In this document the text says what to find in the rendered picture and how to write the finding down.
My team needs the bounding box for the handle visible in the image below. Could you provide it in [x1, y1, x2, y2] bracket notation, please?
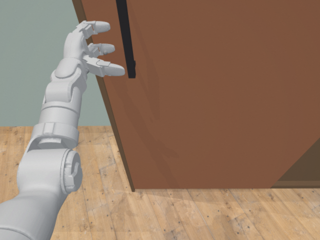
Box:
[116, 0, 136, 79]

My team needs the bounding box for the wardrobe door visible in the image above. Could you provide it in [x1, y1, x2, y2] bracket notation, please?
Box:
[278, 138, 320, 181]
[81, 0, 320, 189]

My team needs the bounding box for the robot left upper arm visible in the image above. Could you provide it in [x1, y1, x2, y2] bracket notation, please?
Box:
[0, 148, 83, 240]

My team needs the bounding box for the robot left forearm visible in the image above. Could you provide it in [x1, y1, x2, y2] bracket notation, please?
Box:
[16, 57, 88, 191]

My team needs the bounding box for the left robot hand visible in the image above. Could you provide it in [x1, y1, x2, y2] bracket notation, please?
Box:
[63, 20, 125, 77]

